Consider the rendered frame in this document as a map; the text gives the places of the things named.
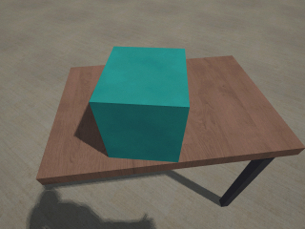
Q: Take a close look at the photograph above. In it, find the table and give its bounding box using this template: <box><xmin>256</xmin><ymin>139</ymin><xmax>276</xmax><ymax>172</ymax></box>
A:
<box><xmin>36</xmin><ymin>55</ymin><xmax>305</xmax><ymax>207</ymax></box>

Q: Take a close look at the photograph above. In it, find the carton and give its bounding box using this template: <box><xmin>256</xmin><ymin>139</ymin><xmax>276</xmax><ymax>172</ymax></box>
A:
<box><xmin>89</xmin><ymin>46</ymin><xmax>190</xmax><ymax>162</ymax></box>

